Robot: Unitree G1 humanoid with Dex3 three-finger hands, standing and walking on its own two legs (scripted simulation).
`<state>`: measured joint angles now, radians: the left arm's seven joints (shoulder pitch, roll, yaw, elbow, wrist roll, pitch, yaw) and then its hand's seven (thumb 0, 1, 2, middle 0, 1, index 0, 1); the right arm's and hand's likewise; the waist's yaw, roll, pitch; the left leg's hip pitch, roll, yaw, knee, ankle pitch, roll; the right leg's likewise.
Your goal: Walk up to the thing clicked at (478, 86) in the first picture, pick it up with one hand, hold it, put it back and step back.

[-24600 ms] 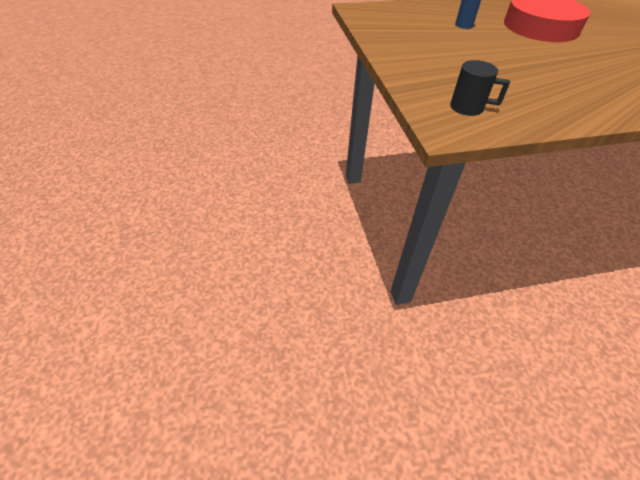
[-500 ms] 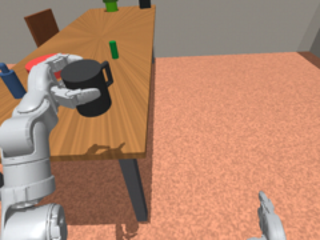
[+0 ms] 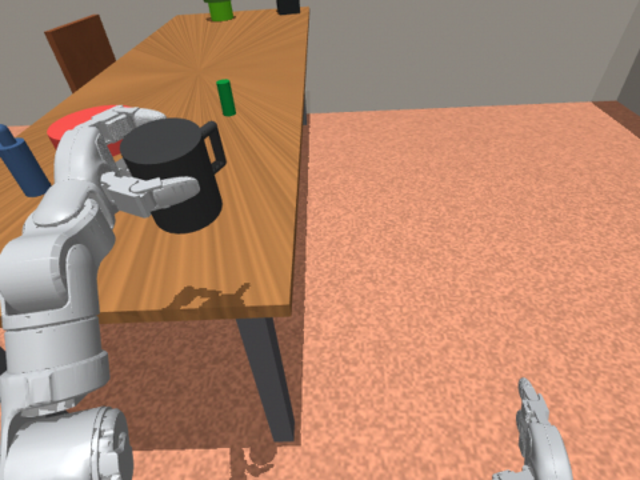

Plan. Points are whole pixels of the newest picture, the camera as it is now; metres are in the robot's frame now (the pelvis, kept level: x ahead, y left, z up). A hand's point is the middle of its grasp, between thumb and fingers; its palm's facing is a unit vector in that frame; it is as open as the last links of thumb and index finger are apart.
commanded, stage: hold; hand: left
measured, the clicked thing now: (187, 168) +0.37 +0.14 +0.27
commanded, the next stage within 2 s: crouch in 0.52 s
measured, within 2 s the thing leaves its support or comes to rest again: neither
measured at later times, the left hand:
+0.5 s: hand (150, 162) +0.35 +0.17 +0.28, palm faces +0.18 -0.98 +0.01, open 11.2 cm
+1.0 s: hand (166, 182) +0.40 +0.19 +0.23, palm faces +0.23 -0.97 +0.02, open 11.2 cm
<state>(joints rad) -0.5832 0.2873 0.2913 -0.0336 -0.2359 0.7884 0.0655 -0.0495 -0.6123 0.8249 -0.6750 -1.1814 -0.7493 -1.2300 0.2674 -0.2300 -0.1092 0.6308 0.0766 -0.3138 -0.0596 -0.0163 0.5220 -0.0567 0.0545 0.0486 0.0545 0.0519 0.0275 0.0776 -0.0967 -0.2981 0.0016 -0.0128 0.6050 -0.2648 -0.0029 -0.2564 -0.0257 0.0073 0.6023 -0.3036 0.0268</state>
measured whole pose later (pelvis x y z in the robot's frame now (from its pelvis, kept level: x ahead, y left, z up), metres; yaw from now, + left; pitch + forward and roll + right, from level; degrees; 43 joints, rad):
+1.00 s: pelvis -0.01 -0.01 +0.00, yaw +0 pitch -1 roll +0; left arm -0.68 0.33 0.30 0.34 -0.18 0.60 0.06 -0.03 -0.61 0.80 -0.69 -1.17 -0.77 -1.21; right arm 0.26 -0.23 -0.07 0.62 0.05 -0.33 -0.08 -0.02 0.54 -0.05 0.06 0.05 0.06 0.05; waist -0.01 0.04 -0.07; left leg -0.33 0.01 -0.02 0.60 -0.25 -0.01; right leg -0.30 -0.02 0.00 0.61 -0.29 0.02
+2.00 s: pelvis +0.04 +0.00 +0.00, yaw -1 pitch +7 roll -1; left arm -0.75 0.43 0.36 0.86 -0.13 0.02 -0.01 -0.02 -0.61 0.82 -0.70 -1.13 -0.77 -1.18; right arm 0.26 -0.22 -0.03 0.54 0.02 -0.20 -0.04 -0.01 0.53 -0.05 0.06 0.05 0.06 0.05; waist -0.07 0.03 -0.08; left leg -0.43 0.03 -0.01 0.62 -0.31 -0.01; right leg -0.37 0.01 0.01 0.56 -0.31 0.02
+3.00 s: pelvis +0.03 +0.01 -0.03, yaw -3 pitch +17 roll -3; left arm -0.81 0.50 0.42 1.05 -0.09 -0.22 -0.02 -0.01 -0.61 0.79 -0.72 -1.11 -0.79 -1.16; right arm 0.31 -0.23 -0.03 0.26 -0.02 -0.07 0.00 -0.01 0.51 -0.05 0.06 0.05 0.06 0.05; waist -0.14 0.01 -0.12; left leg -0.78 0.05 -0.01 0.91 -0.42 0.01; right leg -0.70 0.02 0.01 0.82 -0.40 0.04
